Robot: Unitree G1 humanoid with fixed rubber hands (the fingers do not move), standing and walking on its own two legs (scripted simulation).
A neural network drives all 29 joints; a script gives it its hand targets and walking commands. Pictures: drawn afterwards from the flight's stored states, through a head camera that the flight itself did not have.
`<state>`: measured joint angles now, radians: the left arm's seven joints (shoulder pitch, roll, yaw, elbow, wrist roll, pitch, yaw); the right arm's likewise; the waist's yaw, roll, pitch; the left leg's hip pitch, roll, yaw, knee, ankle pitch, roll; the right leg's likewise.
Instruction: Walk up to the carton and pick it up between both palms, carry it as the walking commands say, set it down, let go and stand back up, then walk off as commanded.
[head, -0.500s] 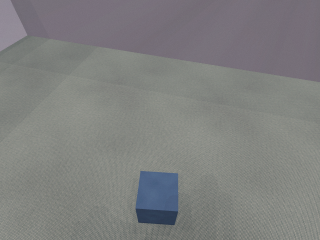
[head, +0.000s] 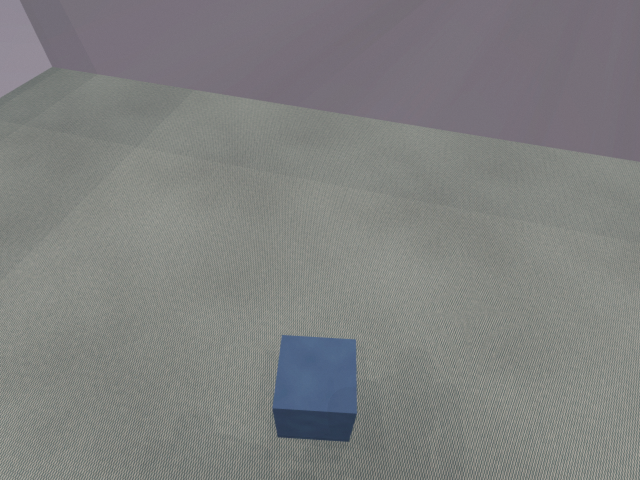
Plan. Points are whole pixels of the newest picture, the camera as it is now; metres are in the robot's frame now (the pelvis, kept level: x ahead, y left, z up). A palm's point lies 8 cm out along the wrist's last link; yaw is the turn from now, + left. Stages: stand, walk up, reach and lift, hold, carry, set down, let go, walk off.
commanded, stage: walk off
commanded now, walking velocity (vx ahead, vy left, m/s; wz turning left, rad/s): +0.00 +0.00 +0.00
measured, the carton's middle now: (316, 389) +0.47 +0.00 -0.65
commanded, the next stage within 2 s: none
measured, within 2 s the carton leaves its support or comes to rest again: rests again in 1.76 s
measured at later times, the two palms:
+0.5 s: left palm out of the picture +0.10 +0.17 -0.15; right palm out of the picture -0.01 -0.29 -0.17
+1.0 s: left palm (234, 314) +0.41 +0.16 -0.14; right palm (542, 369) +0.31 -0.36 -0.12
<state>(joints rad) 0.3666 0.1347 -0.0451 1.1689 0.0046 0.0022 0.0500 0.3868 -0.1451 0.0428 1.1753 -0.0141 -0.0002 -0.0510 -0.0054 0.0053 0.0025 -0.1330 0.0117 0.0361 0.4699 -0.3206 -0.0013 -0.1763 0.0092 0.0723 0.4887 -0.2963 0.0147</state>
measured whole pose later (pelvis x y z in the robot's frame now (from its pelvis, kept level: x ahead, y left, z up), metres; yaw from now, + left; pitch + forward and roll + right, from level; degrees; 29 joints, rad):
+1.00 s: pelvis +0.32 -0.09 +0.00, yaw -28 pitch +3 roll +1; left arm 0.40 0.23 0.08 0.95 0.02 -0.05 0.01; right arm 0.16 -0.20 -0.05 0.88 -0.05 -0.09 0.00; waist 0.04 -0.03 0.01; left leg -0.25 0.06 0.17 0.53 -0.32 -0.02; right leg -0.46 -0.04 -0.01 1.23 -0.38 -0.04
